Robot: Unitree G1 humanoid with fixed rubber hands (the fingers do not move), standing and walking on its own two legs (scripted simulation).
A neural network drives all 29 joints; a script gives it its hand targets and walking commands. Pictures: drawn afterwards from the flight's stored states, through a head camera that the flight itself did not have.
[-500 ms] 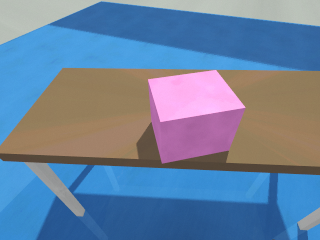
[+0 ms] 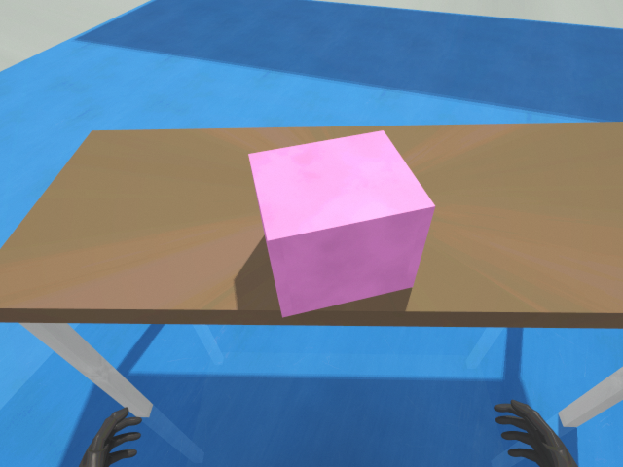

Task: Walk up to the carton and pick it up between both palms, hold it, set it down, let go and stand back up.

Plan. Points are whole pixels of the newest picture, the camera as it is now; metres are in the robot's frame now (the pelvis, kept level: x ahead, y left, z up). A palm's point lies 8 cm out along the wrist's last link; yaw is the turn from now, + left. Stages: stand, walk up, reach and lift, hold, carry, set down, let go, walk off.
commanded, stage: reach and lift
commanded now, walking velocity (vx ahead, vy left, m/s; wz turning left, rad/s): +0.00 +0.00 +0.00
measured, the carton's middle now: (333, 222) +0.50 -0.02 +0.03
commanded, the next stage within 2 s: none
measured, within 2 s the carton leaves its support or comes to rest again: neither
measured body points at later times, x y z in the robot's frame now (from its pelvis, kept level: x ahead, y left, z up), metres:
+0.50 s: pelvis +0.00 +0.00 +0.01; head +0.01 +0.00 +0.46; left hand +0.20 +0.24 -0.02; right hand +0.18 -0.26 -0.02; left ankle +0.02 +0.16 -0.73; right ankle +0.03 -0.10 -0.73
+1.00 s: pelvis +0.01 +0.00 +0.01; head +0.02 +0.00 +0.46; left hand +0.23 +0.19 +0.04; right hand +0.22 -0.25 +0.04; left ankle +0.02 +0.16 -0.73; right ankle +0.03 -0.10 -0.73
